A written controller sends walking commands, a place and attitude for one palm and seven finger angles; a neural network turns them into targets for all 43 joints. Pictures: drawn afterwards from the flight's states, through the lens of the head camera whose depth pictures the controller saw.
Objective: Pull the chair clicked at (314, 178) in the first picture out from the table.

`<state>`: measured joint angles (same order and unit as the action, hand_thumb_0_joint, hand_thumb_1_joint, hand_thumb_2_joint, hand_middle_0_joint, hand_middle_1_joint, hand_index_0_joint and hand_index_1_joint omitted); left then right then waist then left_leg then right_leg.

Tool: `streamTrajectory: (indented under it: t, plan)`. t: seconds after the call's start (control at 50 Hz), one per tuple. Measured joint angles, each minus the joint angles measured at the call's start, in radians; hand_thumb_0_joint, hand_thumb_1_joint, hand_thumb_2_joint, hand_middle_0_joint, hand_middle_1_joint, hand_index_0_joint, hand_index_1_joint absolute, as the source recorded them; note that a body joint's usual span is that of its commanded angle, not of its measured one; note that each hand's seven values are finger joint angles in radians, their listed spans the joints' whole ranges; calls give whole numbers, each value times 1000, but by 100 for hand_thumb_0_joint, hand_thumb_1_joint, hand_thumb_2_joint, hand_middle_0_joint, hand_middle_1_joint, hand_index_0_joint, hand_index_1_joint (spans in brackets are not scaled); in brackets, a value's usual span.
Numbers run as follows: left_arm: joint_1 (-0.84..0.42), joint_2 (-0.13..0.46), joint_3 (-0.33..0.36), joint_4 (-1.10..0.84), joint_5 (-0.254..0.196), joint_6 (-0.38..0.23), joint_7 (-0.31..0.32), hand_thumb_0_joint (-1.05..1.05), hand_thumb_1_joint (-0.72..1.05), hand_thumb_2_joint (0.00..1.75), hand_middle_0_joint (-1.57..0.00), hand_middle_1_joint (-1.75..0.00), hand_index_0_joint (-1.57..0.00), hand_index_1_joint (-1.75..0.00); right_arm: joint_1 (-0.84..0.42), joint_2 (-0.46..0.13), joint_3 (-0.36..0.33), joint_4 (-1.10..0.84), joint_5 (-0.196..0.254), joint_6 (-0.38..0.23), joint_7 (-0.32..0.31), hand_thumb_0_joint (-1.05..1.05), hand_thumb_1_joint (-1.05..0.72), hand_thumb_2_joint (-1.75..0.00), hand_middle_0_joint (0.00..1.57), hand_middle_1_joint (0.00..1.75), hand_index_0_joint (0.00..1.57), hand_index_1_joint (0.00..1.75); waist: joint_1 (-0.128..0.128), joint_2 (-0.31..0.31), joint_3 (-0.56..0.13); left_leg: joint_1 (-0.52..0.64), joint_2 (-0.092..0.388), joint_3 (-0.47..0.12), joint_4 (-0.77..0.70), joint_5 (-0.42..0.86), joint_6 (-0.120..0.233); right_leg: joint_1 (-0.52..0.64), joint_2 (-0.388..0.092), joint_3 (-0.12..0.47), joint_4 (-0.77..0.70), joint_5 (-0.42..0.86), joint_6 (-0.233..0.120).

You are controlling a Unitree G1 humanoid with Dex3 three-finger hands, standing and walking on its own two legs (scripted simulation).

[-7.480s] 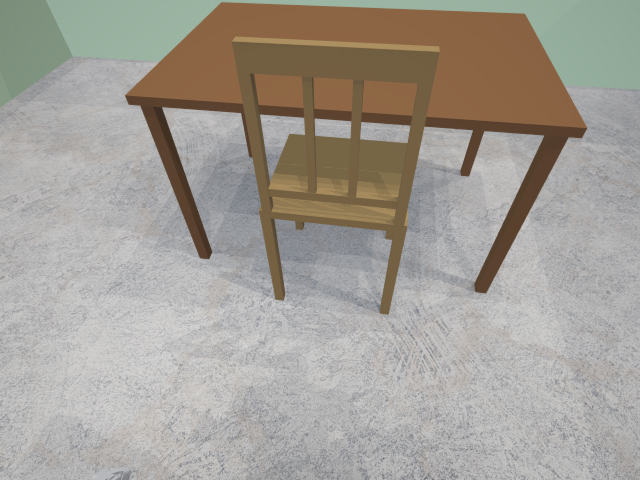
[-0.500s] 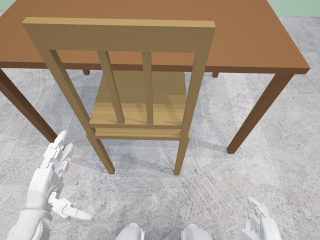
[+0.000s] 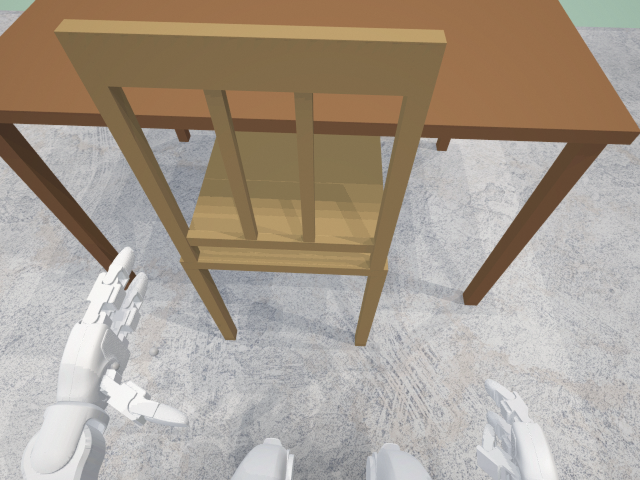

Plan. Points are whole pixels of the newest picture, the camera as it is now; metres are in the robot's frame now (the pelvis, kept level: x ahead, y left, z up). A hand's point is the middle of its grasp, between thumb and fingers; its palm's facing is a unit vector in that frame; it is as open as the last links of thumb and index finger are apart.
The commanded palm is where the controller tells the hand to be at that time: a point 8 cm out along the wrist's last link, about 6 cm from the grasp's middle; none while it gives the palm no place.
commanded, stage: aim the fingers beside a spindle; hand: left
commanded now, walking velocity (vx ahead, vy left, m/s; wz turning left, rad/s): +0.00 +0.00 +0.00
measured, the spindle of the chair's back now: (236, 177) +0.53 +0.16 +0.02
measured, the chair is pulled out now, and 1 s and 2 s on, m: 0.00 0.00 0.00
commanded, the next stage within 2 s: none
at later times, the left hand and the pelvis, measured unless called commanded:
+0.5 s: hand (191, 317) +0.30 +0.18 +0.02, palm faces -0.01 -1.00 -0.04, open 17.0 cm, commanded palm +0.29 +0.23 +0.02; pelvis +0.00 +0.01 -0.01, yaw -1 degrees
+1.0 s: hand (224, 290) +0.35 +0.15 +0.00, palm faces -0.01 -1.00 -0.05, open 17.0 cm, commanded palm +0.33 +0.20 +0.00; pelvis -0.01 +0.00 -0.03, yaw -1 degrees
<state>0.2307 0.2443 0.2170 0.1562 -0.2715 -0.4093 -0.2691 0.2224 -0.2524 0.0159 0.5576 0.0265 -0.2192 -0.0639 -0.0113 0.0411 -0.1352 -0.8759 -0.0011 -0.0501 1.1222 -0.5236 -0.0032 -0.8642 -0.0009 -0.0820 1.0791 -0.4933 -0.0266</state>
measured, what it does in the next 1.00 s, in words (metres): stands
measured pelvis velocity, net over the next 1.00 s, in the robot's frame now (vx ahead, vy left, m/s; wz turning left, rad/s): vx -0.01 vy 0.00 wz -0.02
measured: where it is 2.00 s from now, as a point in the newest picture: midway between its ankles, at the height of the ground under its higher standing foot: outside the picture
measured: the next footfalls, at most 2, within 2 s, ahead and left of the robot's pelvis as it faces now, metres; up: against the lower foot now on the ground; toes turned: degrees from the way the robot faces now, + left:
none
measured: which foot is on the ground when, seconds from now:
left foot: down 0.00-1.00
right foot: down 0.00-1.00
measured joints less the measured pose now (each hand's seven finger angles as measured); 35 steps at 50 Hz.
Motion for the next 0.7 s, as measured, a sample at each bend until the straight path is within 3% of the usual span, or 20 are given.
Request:
streamTrajectory:
  t: [0.1, 0.4, 0.58, 0.7]
  plan:
    - [-50, -4, -21, 24, 9, 20, -8, -1, -50, 30, -6, -8, -6, -8, -2, -5, 0, 4, -4, -5, -4, 1, -91, -89, 20, 30, 21, 30, -6, -3, 5, -21, 1, 3, 15, -6, 2, -22, 0, 3, 14, -4, 2]
    - [-133, -22, -42, 71, 41, 20, 59, -1, -50, 30, -6, -8, -6, -8, 13, -5, -8, 5, -13, 35, 18, 1, -91, -89, 20, 30, 21, 30, -19, -6, -5, -66, -1, 19, 40, -19, 8, -74, -2, 18, 45, -15, 8]
    - [-217, -30, -48, 114, 66, -17, 98, -1, -50, 30, -6, -8, -6, -8, -1, 1, -6, 16, -20, 55, 26, 1, -91, -89, 20, 30, 21, 30, -22, -10, -8, -101, -1, 18, 67, -24, 8, -109, -3, 18, 72, -21, 7]
    - [-291, -30, -56, 185, 78, 7, 108, -1, -50, 30, -6, -8, -6, -8, -7, 0, -6, 15, -18, 76, 30, 1, -91, -89, 20, 30, 21, 30, -27, -7, -7, -125, -2, 19, 82, -26, 7, -135, -3, 19, 88, -22, 6]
